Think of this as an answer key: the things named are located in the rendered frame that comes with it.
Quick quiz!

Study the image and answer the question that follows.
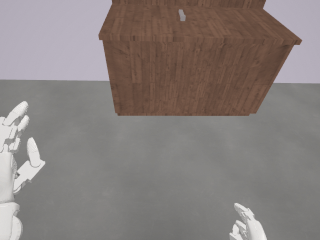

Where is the counter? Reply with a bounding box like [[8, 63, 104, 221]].
[[98, 0, 302, 116]]

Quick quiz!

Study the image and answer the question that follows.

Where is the tap lever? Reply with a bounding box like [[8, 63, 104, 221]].
[[178, 9, 186, 21]]

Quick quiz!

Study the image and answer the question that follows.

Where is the left robot forearm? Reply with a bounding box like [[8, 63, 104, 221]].
[[0, 202, 23, 240]]

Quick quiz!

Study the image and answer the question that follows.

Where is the robot right hand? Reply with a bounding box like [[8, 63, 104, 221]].
[[229, 203, 267, 240]]

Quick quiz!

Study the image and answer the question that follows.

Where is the robot left hand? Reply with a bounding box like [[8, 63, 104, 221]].
[[0, 101, 46, 204]]

